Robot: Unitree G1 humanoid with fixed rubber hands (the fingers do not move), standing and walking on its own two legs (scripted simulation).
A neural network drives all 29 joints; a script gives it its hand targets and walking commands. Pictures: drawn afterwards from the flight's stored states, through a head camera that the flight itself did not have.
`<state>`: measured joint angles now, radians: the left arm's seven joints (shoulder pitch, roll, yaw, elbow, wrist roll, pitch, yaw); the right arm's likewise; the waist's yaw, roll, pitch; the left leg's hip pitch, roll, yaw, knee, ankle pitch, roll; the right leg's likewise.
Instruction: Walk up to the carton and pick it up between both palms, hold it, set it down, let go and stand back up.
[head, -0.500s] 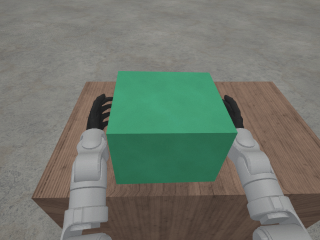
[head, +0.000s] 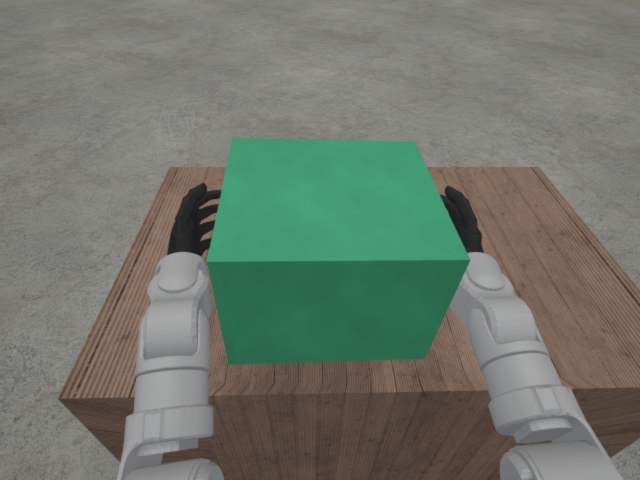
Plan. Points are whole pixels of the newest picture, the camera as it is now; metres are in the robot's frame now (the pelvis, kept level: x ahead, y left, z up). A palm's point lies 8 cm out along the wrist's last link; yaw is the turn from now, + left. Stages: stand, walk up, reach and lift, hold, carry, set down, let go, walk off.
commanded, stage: reach and lift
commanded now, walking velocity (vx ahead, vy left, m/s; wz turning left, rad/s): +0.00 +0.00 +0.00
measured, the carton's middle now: (327, 246) +0.38 -0.01 +0.14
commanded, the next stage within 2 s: hold in 0.10 s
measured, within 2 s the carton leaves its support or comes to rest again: neither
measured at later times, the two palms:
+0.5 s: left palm (173, 245) +0.36 +0.17 +0.18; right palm (460, 237) +0.35 -0.16 +0.17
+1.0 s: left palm (169, 248) +0.35 +0.17 +0.18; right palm (460, 238) +0.35 -0.16 +0.17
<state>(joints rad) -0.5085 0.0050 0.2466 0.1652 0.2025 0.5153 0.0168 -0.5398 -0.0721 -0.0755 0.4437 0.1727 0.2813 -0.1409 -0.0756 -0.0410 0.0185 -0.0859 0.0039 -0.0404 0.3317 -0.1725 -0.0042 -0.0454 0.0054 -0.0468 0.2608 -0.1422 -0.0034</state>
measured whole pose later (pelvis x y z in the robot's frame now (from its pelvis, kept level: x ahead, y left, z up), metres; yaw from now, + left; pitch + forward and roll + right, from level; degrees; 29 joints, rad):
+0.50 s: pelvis -0.01 +0.00 +0.00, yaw +0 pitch -5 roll -1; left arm -0.54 0.01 0.26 0.12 0.22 0.59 0.01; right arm -0.59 -0.08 -0.07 0.44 0.20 0.33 -0.15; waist -0.07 -0.05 0.01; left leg -0.07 0.00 -0.04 0.33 -0.16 0.00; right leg -0.03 0.01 -0.05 0.26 -0.13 0.00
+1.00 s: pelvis -0.01 +0.00 +0.00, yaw +0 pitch -6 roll -1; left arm -0.54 0.01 0.27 0.13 0.24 0.63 -0.01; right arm -0.61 -0.09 -0.04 0.48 0.19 0.35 -0.15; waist -0.06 -0.05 0.01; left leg -0.05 0.01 -0.04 0.33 -0.17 0.00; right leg -0.02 0.01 -0.04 0.27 -0.14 -0.01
